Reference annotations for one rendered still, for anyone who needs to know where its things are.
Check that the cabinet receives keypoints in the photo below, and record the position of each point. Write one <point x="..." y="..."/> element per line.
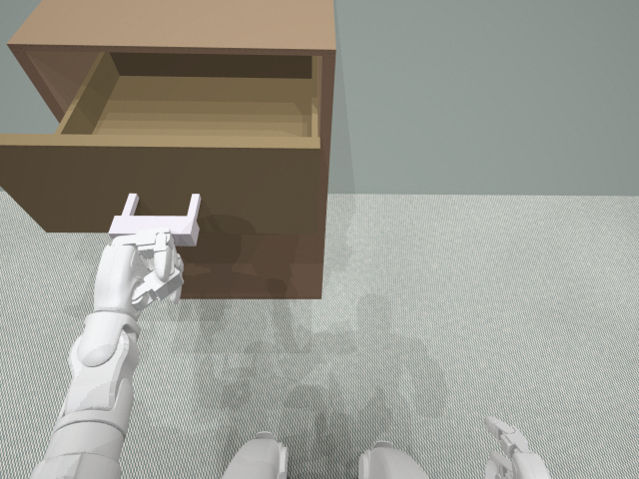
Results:
<point x="59" y="42"/>

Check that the robot right shin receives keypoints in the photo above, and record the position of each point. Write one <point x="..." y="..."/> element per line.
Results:
<point x="382" y="444"/>

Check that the robot right hand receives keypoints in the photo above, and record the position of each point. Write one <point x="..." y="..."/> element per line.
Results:
<point x="524" y="464"/>

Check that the left robot forearm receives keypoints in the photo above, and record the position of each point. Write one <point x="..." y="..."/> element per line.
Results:
<point x="88" y="436"/>

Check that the handle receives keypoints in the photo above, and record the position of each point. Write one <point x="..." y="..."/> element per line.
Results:
<point x="184" y="229"/>

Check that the drawer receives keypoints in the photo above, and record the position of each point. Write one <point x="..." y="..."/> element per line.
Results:
<point x="240" y="130"/>

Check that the robot left thigh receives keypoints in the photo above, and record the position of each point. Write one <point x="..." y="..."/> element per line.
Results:
<point x="259" y="459"/>

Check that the robot left hand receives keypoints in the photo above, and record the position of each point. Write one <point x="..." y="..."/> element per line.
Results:
<point x="121" y="269"/>

